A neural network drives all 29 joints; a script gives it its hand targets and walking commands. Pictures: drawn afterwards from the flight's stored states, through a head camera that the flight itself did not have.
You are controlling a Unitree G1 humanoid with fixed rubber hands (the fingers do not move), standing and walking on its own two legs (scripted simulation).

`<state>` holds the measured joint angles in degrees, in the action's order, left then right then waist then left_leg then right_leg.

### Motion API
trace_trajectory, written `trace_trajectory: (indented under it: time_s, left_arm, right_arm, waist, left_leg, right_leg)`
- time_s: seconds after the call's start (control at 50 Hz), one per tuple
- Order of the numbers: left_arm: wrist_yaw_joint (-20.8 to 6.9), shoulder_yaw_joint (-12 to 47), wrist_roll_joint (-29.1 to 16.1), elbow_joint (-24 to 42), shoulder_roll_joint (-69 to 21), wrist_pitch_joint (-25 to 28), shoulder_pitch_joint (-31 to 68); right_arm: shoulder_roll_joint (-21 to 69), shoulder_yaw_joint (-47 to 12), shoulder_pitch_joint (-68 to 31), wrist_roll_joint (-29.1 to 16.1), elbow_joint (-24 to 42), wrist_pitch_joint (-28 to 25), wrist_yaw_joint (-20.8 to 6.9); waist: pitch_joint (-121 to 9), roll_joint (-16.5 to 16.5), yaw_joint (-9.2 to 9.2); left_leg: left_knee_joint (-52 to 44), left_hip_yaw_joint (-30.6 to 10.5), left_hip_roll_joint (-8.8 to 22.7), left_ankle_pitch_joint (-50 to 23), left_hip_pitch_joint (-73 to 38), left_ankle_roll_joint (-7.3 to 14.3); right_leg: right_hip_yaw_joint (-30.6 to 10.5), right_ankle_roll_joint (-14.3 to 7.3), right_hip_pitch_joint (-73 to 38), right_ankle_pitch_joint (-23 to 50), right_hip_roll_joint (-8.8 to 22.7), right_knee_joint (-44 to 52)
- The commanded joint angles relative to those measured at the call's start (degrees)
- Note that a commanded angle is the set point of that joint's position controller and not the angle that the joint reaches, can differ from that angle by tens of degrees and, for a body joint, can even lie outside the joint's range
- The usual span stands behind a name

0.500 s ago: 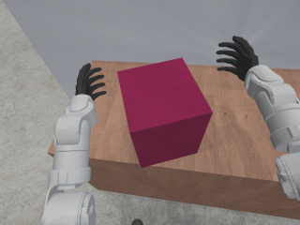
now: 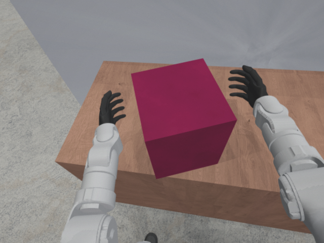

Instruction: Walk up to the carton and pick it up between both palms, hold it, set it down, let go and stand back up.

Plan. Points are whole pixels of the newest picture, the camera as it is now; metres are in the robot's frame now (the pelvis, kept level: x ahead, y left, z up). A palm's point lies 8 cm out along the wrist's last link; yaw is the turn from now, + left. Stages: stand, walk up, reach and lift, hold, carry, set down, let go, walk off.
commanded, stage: reach and lift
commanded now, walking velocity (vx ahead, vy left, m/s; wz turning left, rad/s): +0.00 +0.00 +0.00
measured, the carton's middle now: (178, 122) +0.43 +0.07 -0.02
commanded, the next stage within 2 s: none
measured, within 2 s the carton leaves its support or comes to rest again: neither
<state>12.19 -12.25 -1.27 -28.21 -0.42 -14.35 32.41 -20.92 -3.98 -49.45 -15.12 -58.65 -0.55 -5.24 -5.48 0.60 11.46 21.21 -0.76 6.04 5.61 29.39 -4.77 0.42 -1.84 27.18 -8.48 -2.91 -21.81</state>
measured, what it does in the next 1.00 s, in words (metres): stands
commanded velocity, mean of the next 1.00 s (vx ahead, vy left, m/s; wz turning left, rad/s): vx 0.00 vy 0.00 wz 0.00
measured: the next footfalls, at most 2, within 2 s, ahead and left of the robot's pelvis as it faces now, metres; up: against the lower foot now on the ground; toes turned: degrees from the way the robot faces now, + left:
none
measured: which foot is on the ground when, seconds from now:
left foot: down 0.00-1.00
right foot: down 0.00-1.00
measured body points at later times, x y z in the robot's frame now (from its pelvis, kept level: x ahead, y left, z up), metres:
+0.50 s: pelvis +0.00 +0.00 -0.01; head +0.10 -0.02 +0.43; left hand +0.37 +0.23 +0.02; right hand +0.51 -0.10 +0.04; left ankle +0.03 +0.17 -0.74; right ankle +0.01 -0.10 -0.74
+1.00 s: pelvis +0.00 +0.00 -0.01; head +0.10 +0.00 +0.43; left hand +0.38 +0.21 +0.02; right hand +0.49 -0.07 +0.04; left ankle +0.03 +0.17 -0.74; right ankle +0.01 -0.10 -0.74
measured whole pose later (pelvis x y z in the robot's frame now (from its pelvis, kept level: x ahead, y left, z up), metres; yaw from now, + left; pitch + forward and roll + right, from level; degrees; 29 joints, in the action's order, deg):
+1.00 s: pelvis +0.00 +0.00 -0.01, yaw -1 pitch +21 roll -2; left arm 14.3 -18.6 6.7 -44.3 -8.0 6.0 36.6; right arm -11.5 4.7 -53.6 -2.5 -69.5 -12.5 -1.2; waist -10.1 0.5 12.3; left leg 23.3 -0.7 6.6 5.6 38.7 -4.6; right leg 0.2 -1.7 35.7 -7.4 -3.4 -22.0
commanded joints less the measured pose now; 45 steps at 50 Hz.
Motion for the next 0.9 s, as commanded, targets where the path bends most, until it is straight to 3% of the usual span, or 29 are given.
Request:
trace_trajectory:
  time_s: [0.0, 0.06, 0.08, 0.12, 0.16, 0.18, 0.24, 0.26, 0.28, 0.32, 0.34, 0.4, 0.42, 0.44, 0.48, 0.5, 0.52, 0.56, 0.6, 0.62, 0.64, 0.68, 0.72, 0.76, 0.8, 0.82, 0.84, 0.86, 0.88]
  left_arm:
    - [0.7, 2.0, 0.7, 6.3, 4.4, 9.1, 25.4]
    - [1.2, 1.2, 1.5, -0.3, 4.0, 12.1, 26.1]
    - [1.0, -0.1, 1.4, -1.8, 4.4, 13.9, 25.9]
    - [0.2, 0.4, -0.1, -2.6, 4.4, 16.6, 25.3]
    - [0.2, 0.3, 0.4, -9.0, 5.0, 18.6, 26.0]
    - [0.4, 0.4, 1.6, -8.0, 4.6, 19.6, 27.5]
    - [0.4, -0.5, 0.7, -7.2, 4.4, 22.4, 26.2]
    - [0.7, 1.0, 0.9, -3.8, 3.2, 23.2, 28.9]
    - [0.1, 0.8, -0.2, -7.2, 3.1, 23.8, 26.9]
    - [0.7, 1.1, 0.4, -2.4, 3.3, 24.6, 28.8]
    - [0.6, -0.3, 0.4, -6.3, 5.4, 24.6, 29.0]
    - [0.4, 1.0, 1.4, -3.3, 3.5, 25.5, 26.0]
    - [0.0, 0.7, 0.7, -5.6, 4.0, 25.3, 26.5]
    - [-0.5, 1.3, 1.4, -7.2, 3.1, 24.7, 26.1]
    - [-1.3, -0.6, 1.4, -9.7, 3.9, 23.8, 24.7]
    - [-0.7, 0.6, 1.8, -8.9, 1.9, 24.3, 26.8]
    - [-0.6, 0.1, 1.2, -9.3, 1.3, 24.4, 26.4]
    - [-0.1, 2.2, 1.0, -4.8, -1.7, 25.2, 26.4]
    - [0.8, -0.7, 2.0, -5.5, 2.2, 25.5, 26.4]
    - [1.1, 1.2, 2.0, -1.8, -0.2, 25.3, 26.4]
    - [0.4, 0.9, 3.1, -4.6, -2.4, 24.3, 23.2]
    - [-0.3, -0.6, 3.6, -6.5, -1.3, 23.7, 25.1]
    - [-0.7, -2.2, 5.3, -8.2, -2.0, 23.5, 25.3]
    - [-0.1, -2.9, 5.8, -7.4, -3.2, 24.4, 27.7]
    - [0.2, -3.1, 7.7, -5.2, -5.5, 24.8, 28.5]
    - [0.5, -1.8, 8.0, -4.2, -6.4, 24.5, 26.5]
    - [0.4, -3.0, 7.6, -5.4, -6.9, 24.5, 25.7]
    - [0.6, -1.8, 7.8, -4.7, -7.5, 24.5, 27.4]
    - [0.7, -2.4, 8.6, -3.7, -7.5, 24.5, 28.4]
  right_arm:
    - [-9.4, 4.3, -34.0, 2.1, 7.4, -7.6, 0.8]
    - [-9.0, 3.3, -34.2, 0.7, 4.1, -8.9, 0.7]
    - [-8.2, 1.6, -33.8, 0.5, 2.7, -9.5, 0.8]
    - [-7.8, 1.5, -35.3, 1.3, 3.8, -11.7, 1.7]
    - [-6.8, 1.6, -33.6, 1.8, -0.8, -12.1, 1.5]
    - [-8.0, 4.1, -34.2, 3.3, -3.2, -12.3, 1.6]
    - [-6.7, 1.8, -34.6, 2.9, -1.9, -13.7, 2.1]
    - [-6.6, 2.9, -34.8, 1.5, -2.2, -14.5, 2.3]
    - [-6.4, 1.0, -34.3, 1.1, -4.1, -14.5, 2.4]
    - [-7.3, 2.7, -34.9, 0.6, -0.7, -15.9, 2.2]
    - [-7.7, 1.1, -36.6, 0.7, -1.4, -15.6, 2.5]
    - [-6.7, 1.6, -33.4, 0.3, -3.5, -16.1, 2.8]
    - [-5.7, -0.4, -34.4, -0.6, -3.1, -15.6, 2.5]
    - [-6.0, -0.5, -34.0, 0.3, -5.2, -14.9, 2.4]
    - [-6.0, 0.2, -35.8, 1.1, -2.1, -15.3, 2.8]
    - [-6.7, 1.7, -35.0, 0.3, -6.6, -15.7, 2.8]
    - [-4.6, 0.0, -35.4, 0.3, -5.6, -14.8, 2.0]
    - [-3.2, 1.3, -35.7, 1.4, -2.4, -16.3, 1.7]
    - [-3.9, 0.5, -35.1, 0.8, -0.1, -16.0, 1.4]
    - [-4.7, 2.1, -33.7, 1.4, -2.0, -15.9, 1.4]
    - [-3.4, 1.3, -32.3, 1.6, -5.0, -15.8, 1.6]
    - [-2.3, 2.2, -34.7, 3.4, -3.1, -15.2, 2.3]
    - [1.0, 3.3, -36.0, 5.9, -0.5, -14.6, 2.2]
    - [2.7, 4.1, -34.9, 6.9, -0.6, -14.4, 2.5]
    - [3.5, 5.9, -35.7, 8.4, -0.3, -15.5, 3.2]
    - [3.2, 6.8, -33.8, 8.9, -2.6, -15.5, 3.4]
    - [5.0, 6.1, -35.7, 9.2, 1.2, -15.8, 3.4]
    - [4.1, 8.1, -35.6, 10.6, -1.0, -15.8, 3.2]
    - [4.6, 8.7, -35.6, 11.1, 0.8, -16.1, 3.7]
  waist:
    - [-42.9, -6.2, 1.23]
    - [-40.2, -5.8, 1.69]
    - [-40.3, -7.3, 3.4]
    - [-46.2, -8.9, 3.34]
    - [-43.5, -9.1, 2.92]
    - [-43.5, -7.5, 1.29]
    - [-45.7, -9.7, 2.87]
    - [-46.3, -8.4, 1.76]
    - [-46.1, -8.6, 2.14]
    - [-51.6, -6.5, 1.69]
    - [-51.1, -8.4, 2.69]
    - [-50.1, -8.1, 0.31]
    - [-47.9, -10.4, 1.12]
    - [-45.6, -8.3, 0.97]
    - [-45.8, -12.0, 1.54]
    - [-45.2, -8.5, -0.11]
    - [-46.8, -10.5, 2.43]
    - [-51.5, -8.5, 1.4]
    - [-53.3, -7.6, 4.16]
    - [-53.8, -6.1, 2.04]
    - [-49.6, -6.0, 1.19]
    - [-44.7, -10.6, 1.06]
    - [-43.2, -12.1, 2.15]
    - [-44.0, -12.9, 1.62]
    - [-48.2, -12.1, 1.05]
    - [-46.5, -7.9, 0.56]
    - [-48.8, -10.2, 1.86]
    - [-46.7, -10.0, 0.42]
    - [-49.8, -8.8, 0.84]
  left_leg:
    - [3.3, 5.2, -5.7, -15.7, -15.3, 1.5]
    - [3.7, 6.6, -5.3, -14.8, -14.0, 1.0]
    - [3.4, 6.5, -5.4, -13.9, -11.9, 1.3]
    - [5.1, 7.2, -6.0, -17.1, -8.6, 2.1]
    - [4.8, 6.8, -5.5, -11.4, -6.0, 1.9]
    - [4.3, 6.7, -5.5, -12.9, -7.9, 1.3]
    - [5.9, 7.3, -5.6, -16.1, -6.8, 1.3]
    - [6.6, 7.0, -6.0, -18.1, -7.8, 0.8]
    - [6.9, 7.4, -6.1, -19.0, -7.0, 1.0]
    - [8.3, 6.8, -5.6, -22.9, -9.5, 0.0]
    - [8.1, 7.1, -6.2, -21.5, -5.9, 0.6]
    - [8.0, 6.8, -6.3, -22.6, -7.5, 0.4]
    - [8.4, 7.1, -6.1, -21.6, -5.6, 0.9]
    - [7.1, 6.9, -6.2, -20.6, -5.9, 0.6]
    - [7.0, 7.0, -6.0, -19.9, -3.1, 1.3]
    - [7.2, 6.3, -5.9, -20.2, -5.3, 0.4]
    - [7.4, 6.9, -5.6, -19.9, -5.7, 1.0]
    - [8.3, 7.0, -5.1, -23.3, -9.0, 0.4]
    - [8.7, 7.7, -5.7, -24.4, -8.3, 0.4]
    - [8.7, 7.0, -5.5, -27.4, -11.9, -0.4]
    - [8.8, 7.1, -6.0, -26.1, -10.7, -0.1]
    - [7.2, 7.4, -6.0, -21.5, -7.6, 1.4]
    - [5.6, 7.7, -5.7, -16.6, -4.9, 2.3]
    - [5.1, 7.7, -6.0, -15.2, -2.9, 2.4]
    - [5.9, 7.7, -5.8, -19.7, -5.3, 1.8]
    - [5.2, 8.1, -5.9, -21.9, -7.7, 1.0]
    - [6.4, 7.9, -5.6, -22.9, -7.2, 1.4]
    - [5.5, 6.9, -5.3, -22.0, -9.2, 1.2]
    - [6.6, 7.7, -5.6, -21.4, -10.1, 1.4]
  right_leg:
    - [1.6, 0.9, -14.9, 12.1, -2.8, 0.8]
    - [2.1, 1.4, -12.9, 9.8, -2.9, 0.2]
    - [1.7, 2.0, -15.1, 9.3, -2.5, -0.5]
    - [0.9, 2.5, -19.0, 16.1, -1.8, -2.6]
    - [1.3, 2.5, -16.4, 9.6, -1.7, -2.5]
    - [2.1, 2.5, -14.8, 10.4, -2.2, -2.1]
    - [1.2, 3.1, -15.9, 13.2, -2.1, -3.8]
    - [1.3, 3.3, -16.7, 15.4, -2.3, -4.1]
    - [1.1, 3.2, -16.2, 16.6, -1.9, -4.4]
    - [1.8, 2.7, -14.4, 19.3, -2.5, -4.6]
    - [0.6, 3.0, -16.5, 19.6, -2.3, -4.8]
    - [0.4, 4.2, -18.8, 26.9, -1.5, -5.7]
    - [0.6, 3.9, -18.8, 25.7, -1.4, -6.1]
    - [0.8, 3.7, -17.8, 22.8, -1.6, -5.0]
    - [0.3, 4.4, -19.3, 25.8, -1.3, -5.4]
    - [1.2, 3.7, -16.1, 20.6, -2.1, -4.8]
    - [1.4, 3.3, -15.3, 17.3, -2.3, -4.7]
    - [2.7, 2.8, -13.3, 19.8, -3.2, -4.4]
    - [1.3, 2.3, -13.3, 20.4, -2.7, -4.3]
    - [2.1, 2.4, -12.3, 22.1, -3.3, -4.2]
    - [1.3, 2.6, -14.3, 23.7, -2.6, -4.0]
    - [1.6, 3.0, -16.2, 21.6, -2.4, -3.5]
    - [1.2, 3.4, -16.3, 16.3, -2.0, -2.1]
    - [0.4, 4.0, -19.2, 17.5, -1.6, -4.2]
    - [1.2, 3.6, -19.3, 23.1, -1.9, -4.2]
    - [1.5, 3.3, -17.9, 24.6, -2.1, -3.1]
    - [1.5, 3.0, -17.2, 24.1, -2.5, -3.3]
    - [2.4, 2.5, -15.1, 21.3, -2.6, -2.4]
    - [2.1, 2.5, -15.7, 20.5, -2.7, -2.4]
